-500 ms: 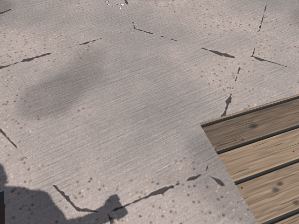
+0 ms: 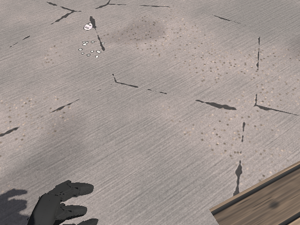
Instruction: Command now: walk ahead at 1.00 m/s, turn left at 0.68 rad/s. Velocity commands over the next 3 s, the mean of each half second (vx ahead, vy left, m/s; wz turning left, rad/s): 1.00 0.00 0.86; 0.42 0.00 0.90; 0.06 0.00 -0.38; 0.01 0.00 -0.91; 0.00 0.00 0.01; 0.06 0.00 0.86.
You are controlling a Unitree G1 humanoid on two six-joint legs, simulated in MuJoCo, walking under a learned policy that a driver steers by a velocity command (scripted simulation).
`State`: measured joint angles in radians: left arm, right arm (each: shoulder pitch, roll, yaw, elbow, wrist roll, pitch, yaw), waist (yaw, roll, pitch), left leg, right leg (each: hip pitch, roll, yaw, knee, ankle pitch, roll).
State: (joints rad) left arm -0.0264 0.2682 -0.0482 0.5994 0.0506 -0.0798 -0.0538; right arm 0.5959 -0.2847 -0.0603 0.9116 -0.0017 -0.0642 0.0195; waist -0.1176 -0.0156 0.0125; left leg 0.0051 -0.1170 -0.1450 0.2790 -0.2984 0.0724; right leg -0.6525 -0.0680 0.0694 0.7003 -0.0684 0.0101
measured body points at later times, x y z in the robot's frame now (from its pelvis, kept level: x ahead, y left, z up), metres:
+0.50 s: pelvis +0.47 +0.04 -0.04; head +0.49 +0.05 +0.41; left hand +0.28 +0.26 -0.16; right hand +0.82 -0.06 -0.08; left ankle +0.61 +0.15 -0.72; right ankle +0.26 -0.16 -0.72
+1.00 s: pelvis +0.79 +0.17 -0.02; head +0.80 +0.21 +0.42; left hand +0.73 +0.49 -0.10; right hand +1.11 +0.10 -0.11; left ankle +0.63 +0.15 -0.63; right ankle +0.96 +0.21 -0.74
